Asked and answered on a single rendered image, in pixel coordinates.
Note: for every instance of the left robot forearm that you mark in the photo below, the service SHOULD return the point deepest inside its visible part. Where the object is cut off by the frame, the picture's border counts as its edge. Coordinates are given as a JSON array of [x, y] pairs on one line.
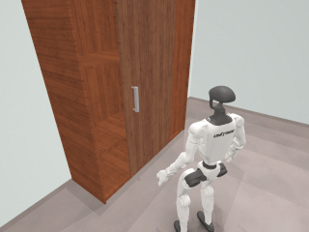
[[175, 167]]

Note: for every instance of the right robot upper arm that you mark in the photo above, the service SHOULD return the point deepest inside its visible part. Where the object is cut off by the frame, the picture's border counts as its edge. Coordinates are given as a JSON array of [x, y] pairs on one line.
[[239, 133]]

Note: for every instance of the left robot hand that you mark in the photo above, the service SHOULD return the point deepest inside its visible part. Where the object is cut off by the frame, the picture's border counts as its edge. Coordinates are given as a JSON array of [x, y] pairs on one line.
[[162, 178]]

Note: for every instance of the right robot hand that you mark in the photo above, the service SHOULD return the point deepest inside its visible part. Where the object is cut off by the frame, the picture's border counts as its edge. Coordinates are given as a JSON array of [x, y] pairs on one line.
[[229, 157]]

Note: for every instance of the left robot shin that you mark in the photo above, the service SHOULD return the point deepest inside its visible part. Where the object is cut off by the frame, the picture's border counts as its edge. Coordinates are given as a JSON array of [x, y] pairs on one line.
[[183, 214]]

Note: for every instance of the wardrobe door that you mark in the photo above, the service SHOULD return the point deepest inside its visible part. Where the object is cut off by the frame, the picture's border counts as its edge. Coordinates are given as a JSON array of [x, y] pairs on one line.
[[182, 26], [146, 42]]

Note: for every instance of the left robot upper arm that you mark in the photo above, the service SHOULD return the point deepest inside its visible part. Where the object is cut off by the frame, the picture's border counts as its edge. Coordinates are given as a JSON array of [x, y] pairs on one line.
[[195, 132]]

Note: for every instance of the right robot forearm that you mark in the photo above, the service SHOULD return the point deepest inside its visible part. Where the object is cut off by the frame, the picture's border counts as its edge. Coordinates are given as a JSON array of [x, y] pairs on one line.
[[233, 149]]

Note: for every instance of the robot head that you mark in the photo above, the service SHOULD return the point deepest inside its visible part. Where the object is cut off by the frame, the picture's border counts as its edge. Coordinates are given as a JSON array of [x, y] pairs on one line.
[[221, 94]]

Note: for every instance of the handle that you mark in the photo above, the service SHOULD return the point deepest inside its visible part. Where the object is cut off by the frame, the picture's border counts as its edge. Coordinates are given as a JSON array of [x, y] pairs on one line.
[[136, 98]]

